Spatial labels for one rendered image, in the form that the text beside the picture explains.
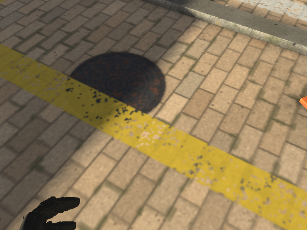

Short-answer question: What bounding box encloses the robot left hand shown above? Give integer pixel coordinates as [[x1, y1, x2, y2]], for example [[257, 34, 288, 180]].
[[19, 196, 81, 230]]

